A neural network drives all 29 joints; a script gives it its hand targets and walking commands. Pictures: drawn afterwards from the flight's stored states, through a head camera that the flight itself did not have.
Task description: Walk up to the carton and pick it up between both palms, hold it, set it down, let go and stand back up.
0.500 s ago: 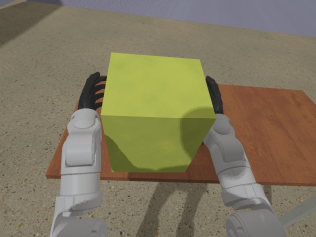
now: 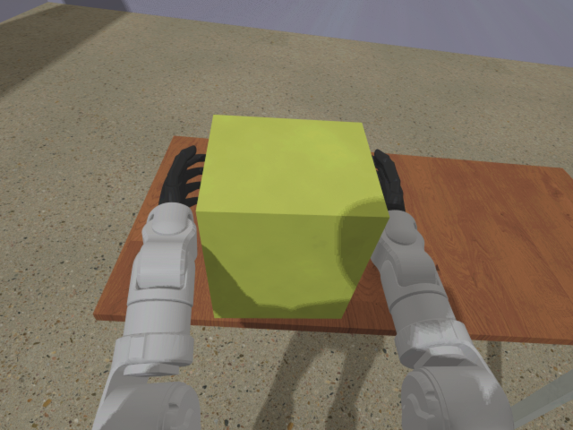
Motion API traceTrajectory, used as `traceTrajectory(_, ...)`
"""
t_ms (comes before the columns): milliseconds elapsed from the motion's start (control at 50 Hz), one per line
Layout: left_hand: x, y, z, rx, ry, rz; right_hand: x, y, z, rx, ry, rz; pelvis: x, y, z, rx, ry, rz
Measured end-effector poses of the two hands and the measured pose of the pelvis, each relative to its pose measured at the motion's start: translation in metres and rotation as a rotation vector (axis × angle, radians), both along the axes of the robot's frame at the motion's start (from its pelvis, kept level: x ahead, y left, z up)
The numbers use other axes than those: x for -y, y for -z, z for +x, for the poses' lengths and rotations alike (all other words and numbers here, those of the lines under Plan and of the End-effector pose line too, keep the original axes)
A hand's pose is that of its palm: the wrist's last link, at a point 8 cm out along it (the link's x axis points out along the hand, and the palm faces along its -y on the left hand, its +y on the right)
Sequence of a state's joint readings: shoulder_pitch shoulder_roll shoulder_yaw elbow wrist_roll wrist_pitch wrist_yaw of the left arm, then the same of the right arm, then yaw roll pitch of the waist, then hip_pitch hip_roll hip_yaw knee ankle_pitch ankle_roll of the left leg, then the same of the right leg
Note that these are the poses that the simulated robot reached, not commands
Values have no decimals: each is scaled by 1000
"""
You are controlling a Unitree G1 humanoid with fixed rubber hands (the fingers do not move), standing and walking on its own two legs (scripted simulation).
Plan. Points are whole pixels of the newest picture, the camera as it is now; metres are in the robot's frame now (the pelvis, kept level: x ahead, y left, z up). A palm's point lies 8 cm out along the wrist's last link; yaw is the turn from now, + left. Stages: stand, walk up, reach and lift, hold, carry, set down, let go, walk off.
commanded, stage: set down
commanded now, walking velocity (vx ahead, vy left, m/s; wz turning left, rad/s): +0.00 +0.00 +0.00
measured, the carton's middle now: (283, 226) +0.38 -0.01 +0.12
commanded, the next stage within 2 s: none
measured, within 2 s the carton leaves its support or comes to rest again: rests again in 1.18 s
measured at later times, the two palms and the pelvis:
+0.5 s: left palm (186, 211) +0.40 +0.12 +0.13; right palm (385, 209) +0.40 -0.16 +0.14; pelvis +0.00 +0.00 +0.00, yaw +0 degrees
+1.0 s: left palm (196, 216) +0.42 +0.11 +0.10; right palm (385, 215) +0.41 -0.17 +0.11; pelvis +0.01 -0.01 +0.00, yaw +0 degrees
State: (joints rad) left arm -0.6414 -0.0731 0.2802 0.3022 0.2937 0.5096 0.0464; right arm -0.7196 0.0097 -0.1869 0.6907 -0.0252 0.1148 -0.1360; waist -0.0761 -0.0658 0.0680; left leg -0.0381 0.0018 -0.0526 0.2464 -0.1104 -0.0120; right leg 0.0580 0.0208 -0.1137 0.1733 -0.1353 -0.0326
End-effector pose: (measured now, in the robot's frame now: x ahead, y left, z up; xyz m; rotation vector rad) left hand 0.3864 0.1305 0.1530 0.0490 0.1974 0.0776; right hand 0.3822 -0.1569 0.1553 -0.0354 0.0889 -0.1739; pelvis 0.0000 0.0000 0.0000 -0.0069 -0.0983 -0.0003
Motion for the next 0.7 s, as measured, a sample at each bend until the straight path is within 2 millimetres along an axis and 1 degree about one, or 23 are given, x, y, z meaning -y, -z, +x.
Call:
traceTrajectory(180,7,9,6,-21,7,-9,7,8,3,-24,8,-5,1,0,1,-17,8,3)
traceTrajectory(500,8,26,15,-51,-3,-29,8,18,15,-63,-1,2,5,-1,4,-66,-3,5)
traceTrajectory(700,12,36,21,-68,2,-34,12,28,21,-86,4,2,5,-1,7,-102,-3,6)
